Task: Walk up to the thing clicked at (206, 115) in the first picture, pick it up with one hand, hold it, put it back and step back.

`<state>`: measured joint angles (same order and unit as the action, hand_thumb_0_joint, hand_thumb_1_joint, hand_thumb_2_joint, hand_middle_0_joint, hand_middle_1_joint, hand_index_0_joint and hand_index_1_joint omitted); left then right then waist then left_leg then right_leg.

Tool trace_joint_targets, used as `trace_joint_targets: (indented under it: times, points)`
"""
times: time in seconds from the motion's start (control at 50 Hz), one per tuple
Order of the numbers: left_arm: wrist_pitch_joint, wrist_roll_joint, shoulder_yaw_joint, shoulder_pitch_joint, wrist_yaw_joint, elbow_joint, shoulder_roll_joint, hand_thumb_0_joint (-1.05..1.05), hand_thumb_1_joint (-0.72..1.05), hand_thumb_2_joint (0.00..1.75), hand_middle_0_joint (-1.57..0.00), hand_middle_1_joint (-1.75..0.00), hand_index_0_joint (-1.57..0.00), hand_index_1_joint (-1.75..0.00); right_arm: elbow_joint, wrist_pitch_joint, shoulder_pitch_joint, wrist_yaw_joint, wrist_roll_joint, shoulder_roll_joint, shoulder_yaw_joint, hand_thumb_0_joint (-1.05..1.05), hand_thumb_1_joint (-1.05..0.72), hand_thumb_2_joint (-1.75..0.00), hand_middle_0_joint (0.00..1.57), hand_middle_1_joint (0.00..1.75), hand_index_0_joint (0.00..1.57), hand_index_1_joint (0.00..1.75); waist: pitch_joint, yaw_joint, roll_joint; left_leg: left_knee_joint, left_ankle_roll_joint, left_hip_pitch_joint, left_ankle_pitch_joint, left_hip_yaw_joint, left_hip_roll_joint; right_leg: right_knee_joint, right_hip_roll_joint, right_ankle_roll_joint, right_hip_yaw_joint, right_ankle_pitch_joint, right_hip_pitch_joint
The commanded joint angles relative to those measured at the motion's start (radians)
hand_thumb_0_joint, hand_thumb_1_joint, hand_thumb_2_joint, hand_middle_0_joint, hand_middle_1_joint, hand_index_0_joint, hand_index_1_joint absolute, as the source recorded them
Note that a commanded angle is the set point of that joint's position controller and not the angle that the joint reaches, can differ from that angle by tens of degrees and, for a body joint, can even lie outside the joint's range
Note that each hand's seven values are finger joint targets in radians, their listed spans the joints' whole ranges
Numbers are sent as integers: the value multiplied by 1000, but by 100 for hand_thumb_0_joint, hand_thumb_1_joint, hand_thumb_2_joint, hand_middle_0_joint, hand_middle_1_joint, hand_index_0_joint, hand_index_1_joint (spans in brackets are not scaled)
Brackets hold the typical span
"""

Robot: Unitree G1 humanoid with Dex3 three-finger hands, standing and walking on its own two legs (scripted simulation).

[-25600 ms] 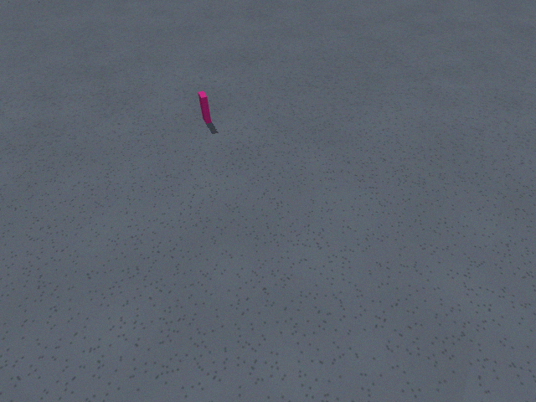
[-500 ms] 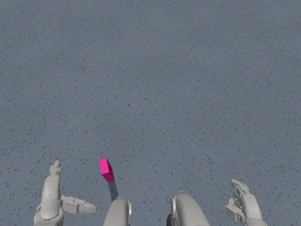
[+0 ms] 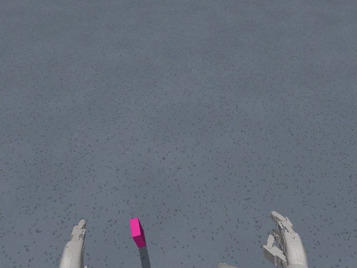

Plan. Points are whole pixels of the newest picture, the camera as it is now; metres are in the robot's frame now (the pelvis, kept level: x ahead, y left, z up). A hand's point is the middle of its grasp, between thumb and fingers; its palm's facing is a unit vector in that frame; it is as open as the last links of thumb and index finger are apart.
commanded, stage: home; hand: left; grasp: from the side
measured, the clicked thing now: (138, 233) +0.38 +0.21 -0.63
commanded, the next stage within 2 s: stand in 1.54 s
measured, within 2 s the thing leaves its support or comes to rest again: neither
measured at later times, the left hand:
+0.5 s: hand (105, 259) +0.17 +0.18 -0.05, palm faces +0.11 -0.95 -0.29, open 17.5 cm
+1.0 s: hand (104, 264) +0.16 +0.18 -0.05, palm faces +0.11 -0.95 -0.29, open 17.4 cm
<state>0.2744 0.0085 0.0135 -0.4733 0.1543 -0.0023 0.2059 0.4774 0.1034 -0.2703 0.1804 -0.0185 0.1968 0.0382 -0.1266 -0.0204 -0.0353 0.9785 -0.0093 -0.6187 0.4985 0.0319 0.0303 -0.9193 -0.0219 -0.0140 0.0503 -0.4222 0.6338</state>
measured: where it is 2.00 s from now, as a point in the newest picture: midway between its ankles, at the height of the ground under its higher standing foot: outside the picture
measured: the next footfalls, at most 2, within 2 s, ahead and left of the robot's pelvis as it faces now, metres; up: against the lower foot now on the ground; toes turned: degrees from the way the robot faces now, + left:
none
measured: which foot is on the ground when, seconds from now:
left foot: down 0.00-1.00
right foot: down 0.00-1.00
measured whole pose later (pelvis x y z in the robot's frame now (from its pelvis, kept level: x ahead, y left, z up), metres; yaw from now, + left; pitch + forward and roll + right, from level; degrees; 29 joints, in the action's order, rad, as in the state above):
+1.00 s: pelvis -0.01 -0.01 +0.00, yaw +0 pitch +6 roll -2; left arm 0.25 0.01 0.01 -0.45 0.14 -0.03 0.20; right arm 0.52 0.14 -0.28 0.18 -0.01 0.20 0.04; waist -0.10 -0.02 -0.03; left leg 0.95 -0.02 -0.58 0.47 0.04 0.03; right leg -0.89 -0.02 -0.01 0.05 -0.40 0.60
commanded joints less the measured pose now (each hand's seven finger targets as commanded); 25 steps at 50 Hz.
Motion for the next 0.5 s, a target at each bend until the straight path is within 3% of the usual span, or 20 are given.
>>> trace_joint_targets:
  times: [0.0, 0.08, 0.14, 0.2, 0.22, 0.26, 0.3, 0.32, 0.4, 0.46, 0.48]
  points:
    - [-56, -7, -51, 81, 6, 208, 107, 0, -55, 6, -5, -6, -5, -6, -145, 65, 52, 14, 7, 125, -56, 0, -90, -90, 20, 30, 20, 30, -93, -8, -35, -197, 6, 57, -204, -12, -21, 136, 42, 27, 20, 136, -112]
    - [-53, -7, -61, 88, 8, 212, 119, 0, -57, 5, -5, -6, -5, -6, -135, 71, 55, 20, 7, 119, -51, 0, -90, -90, 20, 30, 20, 30, -107, -5, -14, -184, 12, 64, -227, -19, -29, 154, 35, 22, 13, 168, -140]
    - [-49, -7, -37, 56, 5, 166, 88, 0, -58, 4, -5, -6, -5, -5, -131, 73, 61, 20, 8, 118, -47, 0, -90, -90, 20, 30, 20, 30, -60, -7, -5, -193, 11, 57, -207, -19, -26, 165, 37, 22, 16, 146, -123]
    - [-49, -7, -56, 39, 4, 151, 100, 0, -55, 6, -5, -6, -5, -6, -125, 73, 56, 17, 7, 123, -53, 0, -90, -90, 20, 30, 20, 30, -72, -4, 21, -185, 14, 53, -238, -23, -28, 167, 35, 20, 15, 181, -138]
    - [-47, -6, -45, 27, 0, 130, 86, 0, -56, 5, -5, -6, -5, -6, -123, 73, 62, 15, 9, 117, -48, 0, -90, -90, 20, 30, 20, 30, -42, -1, 17, -185, 13, 40, -228, -23, -30, 171, 34, 19, 16, 170, -132]
    - [-55, -6, -67, 49, 1, 169, 110, 0, -55, 6, -5, -6, -5, -6, -121, 74, 58, 15, 8, 120, -54, 0, -90, -90, 20, 30, 20, 30, -65, 3, 22, -187, 14, 51, -234, -27, -29, 171, 34, 18, 16, 177, -141]
    - [-55, -7, -57, 36, -4, 148, 97, 0, -57, 5, -5, -6, -5, -6, -127, 71, 60, 13, 8, 118, -54, 0, -90, -90, 20, 30, 20, 30, -67, 1, 11, -187, 14, 52, -229, -28, -30, 175, 34, 19, 15, 176, -138]
    - [-52, -3, -50, 32, -5, 117, 85, 0, -58, 4, -5, -6, -5, -6, -127, 73, 66, 10, 6, 120, -51, 0, -90, -90, 20, 30, 20, 30, -28, -2, 35, -195, 16, 34, -198, -27, -29, 178, 35, 18, 17, 142, -125]
    - [-63, -5, -68, 81, -2, 213, 122, 0, -55, 6, -5, -6, -5, -6, -123, 74, 55, 10, 7, 123, -57, 0, -90, -90, 20, 30, 20, 30, -83, 2, -8, -198, 13, 69, -228, -26, -27, 169, 35, 22, 15, 169, -145]
    - [-56, -5, -40, 36, -8, 108, 70, 0, -56, 5, -5, -6, -5, -6, -118, 77, 60, 10, 8, 117, -53, 0, -90, -90, 20, 30, 20, 30, -46, -11, 37, -193, 19, 45, -192, -27, -29, 181, 33, 19, 12, 144, -131]
    - [-59, -5, -46, 51, -7, 132, 80, 0, -56, 5, -5, -6, -5, -6, -121, 79, 65, 11, 9, 117, -53, 0, -90, -90, 20, 30, 20, 30, -41, -5, 18, -197, 18, 39, -180, -26, -28, 181, 33, 20, 13, 130, -126]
